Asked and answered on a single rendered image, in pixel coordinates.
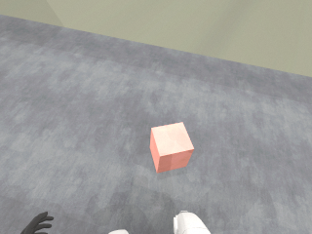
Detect carton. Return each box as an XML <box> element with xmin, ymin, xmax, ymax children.
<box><xmin>149</xmin><ymin>122</ymin><xmax>194</xmax><ymax>174</ymax></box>

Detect robot right thigh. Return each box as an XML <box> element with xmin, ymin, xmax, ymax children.
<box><xmin>173</xmin><ymin>213</ymin><xmax>211</xmax><ymax>234</ymax></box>

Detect robot left hand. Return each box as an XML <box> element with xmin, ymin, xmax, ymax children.
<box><xmin>20</xmin><ymin>212</ymin><xmax>54</xmax><ymax>234</ymax></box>

